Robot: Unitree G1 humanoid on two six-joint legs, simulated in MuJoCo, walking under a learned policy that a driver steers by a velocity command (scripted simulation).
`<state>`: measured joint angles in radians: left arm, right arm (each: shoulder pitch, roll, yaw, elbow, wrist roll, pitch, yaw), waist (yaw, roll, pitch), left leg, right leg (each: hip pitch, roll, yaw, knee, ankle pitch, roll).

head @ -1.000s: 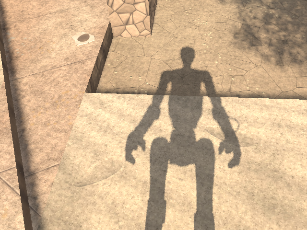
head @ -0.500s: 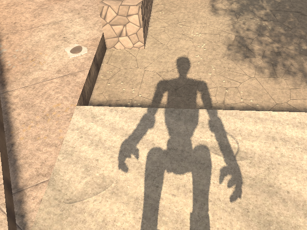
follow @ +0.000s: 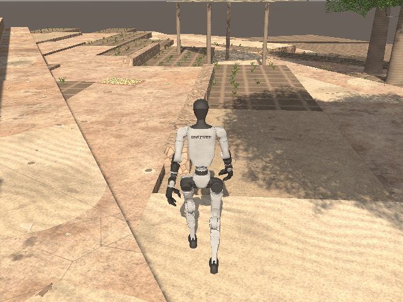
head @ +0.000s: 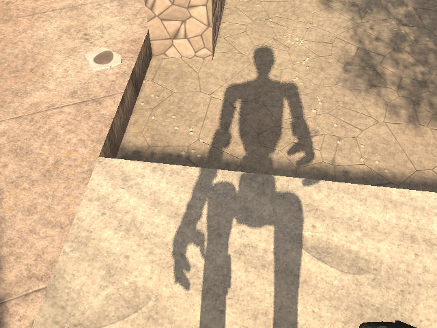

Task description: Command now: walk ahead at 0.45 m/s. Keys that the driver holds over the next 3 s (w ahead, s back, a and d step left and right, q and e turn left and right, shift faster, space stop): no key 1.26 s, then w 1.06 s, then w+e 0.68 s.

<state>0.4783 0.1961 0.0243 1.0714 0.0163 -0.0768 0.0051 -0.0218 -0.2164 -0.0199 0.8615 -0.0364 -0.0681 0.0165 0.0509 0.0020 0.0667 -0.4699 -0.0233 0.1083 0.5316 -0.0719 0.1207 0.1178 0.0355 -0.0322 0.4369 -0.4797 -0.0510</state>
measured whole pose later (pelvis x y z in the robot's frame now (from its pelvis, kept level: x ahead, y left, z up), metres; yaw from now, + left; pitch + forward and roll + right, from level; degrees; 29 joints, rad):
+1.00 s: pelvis +0.21 -0.01 +0.02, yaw +1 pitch -2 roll -1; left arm 0.28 0.14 0.00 1.14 0.01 0.00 0.04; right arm 0.33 -0.14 0.02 1.17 -0.01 -0.01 -0.05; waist 0.00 0.01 0.03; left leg 0.00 -0.01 0.06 0.36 -0.34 0.04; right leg -0.20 0.05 -0.08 0.41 -0.18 -0.07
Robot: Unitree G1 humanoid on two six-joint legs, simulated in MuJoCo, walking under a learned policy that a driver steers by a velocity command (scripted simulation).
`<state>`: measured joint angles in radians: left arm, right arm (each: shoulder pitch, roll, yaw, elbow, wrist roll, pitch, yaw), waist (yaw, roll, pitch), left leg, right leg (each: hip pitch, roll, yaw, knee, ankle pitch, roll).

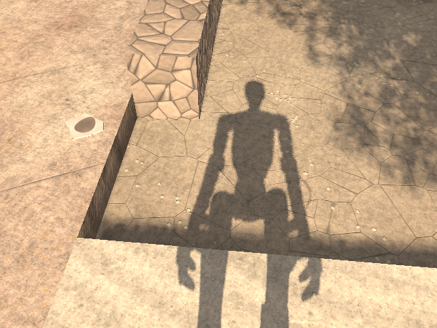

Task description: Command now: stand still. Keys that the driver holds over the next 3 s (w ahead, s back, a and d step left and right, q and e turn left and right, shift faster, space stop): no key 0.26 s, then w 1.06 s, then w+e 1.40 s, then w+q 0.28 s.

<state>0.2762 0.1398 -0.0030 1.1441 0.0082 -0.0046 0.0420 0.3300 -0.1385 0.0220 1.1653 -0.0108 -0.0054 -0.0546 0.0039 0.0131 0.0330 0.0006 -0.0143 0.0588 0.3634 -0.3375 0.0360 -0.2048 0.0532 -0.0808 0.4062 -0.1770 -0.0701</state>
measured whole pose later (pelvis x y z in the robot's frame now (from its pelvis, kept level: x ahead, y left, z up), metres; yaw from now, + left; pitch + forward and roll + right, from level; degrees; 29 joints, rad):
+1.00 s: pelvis +0.26 -0.06 +0.00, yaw +0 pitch +0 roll -1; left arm 0.50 0.13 0.02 1.09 0.02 -0.10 0.01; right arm 0.07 -0.17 -0.04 0.93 -0.02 -0.03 0.03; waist 0.04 0.02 0.04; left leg -0.63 0.07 0.07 0.72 -0.05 0.05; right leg 0.08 0.07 -0.09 0.20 -0.29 -0.08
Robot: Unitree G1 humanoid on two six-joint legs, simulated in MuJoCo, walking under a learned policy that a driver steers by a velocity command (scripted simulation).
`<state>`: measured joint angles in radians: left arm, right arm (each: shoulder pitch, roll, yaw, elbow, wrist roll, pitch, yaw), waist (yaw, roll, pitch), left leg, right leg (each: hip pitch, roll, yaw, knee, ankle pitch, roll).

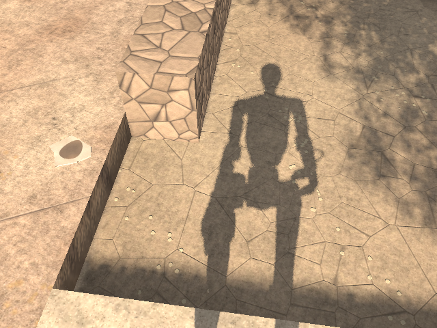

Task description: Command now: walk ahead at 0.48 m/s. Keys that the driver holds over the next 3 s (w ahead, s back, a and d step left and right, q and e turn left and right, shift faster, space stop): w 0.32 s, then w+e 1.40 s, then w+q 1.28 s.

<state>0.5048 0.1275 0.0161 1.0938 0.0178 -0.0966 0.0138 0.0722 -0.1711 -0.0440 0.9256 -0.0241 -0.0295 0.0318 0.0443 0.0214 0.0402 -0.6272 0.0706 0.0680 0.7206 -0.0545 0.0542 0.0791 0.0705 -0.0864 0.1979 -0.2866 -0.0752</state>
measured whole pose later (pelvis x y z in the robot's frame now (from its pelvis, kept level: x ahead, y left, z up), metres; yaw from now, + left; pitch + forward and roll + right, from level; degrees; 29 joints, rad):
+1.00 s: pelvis +0.54 -0.01 -0.02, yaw -20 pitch +1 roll +0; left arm 0.48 0.26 0.06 0.96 0.03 -0.07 0.03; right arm 0.02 -0.29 -0.08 0.80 -0.04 -0.02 0.05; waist 0.10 0.03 0.01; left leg -0.65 0.09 -0.08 0.70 0.15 -0.02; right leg -0.05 0.10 0.13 0.49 -0.45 -0.09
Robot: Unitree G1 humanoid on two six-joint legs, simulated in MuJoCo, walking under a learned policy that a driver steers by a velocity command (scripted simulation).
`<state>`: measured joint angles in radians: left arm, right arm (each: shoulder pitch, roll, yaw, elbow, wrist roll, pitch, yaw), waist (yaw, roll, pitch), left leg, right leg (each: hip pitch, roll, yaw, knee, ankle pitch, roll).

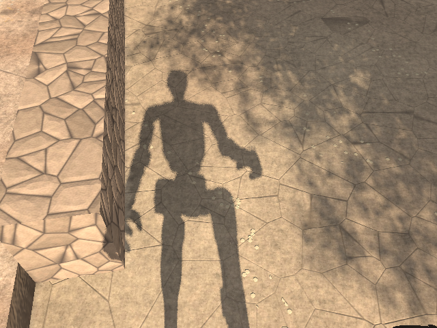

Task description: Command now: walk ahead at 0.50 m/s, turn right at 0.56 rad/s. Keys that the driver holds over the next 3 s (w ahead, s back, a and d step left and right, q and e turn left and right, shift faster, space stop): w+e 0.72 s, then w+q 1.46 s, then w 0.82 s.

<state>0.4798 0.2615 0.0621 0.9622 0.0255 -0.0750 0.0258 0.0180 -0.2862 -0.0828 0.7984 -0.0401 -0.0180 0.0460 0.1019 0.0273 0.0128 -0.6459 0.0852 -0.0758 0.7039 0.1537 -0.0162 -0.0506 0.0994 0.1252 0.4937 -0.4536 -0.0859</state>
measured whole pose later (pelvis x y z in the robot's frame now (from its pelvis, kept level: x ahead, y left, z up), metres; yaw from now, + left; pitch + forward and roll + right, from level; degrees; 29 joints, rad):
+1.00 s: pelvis +0.53 -0.03 -0.14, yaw -25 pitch -1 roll -1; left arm 0.33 0.23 0.04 0.93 0.01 -0.08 0.00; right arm 0.26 -0.26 -0.06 0.86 -0.02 -0.01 0.04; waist 0.00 0.04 0.05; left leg -0.66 0.09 -0.04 0.94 -0.13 0.01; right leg 0.02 0.11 -0.08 0.20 -0.21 -0.12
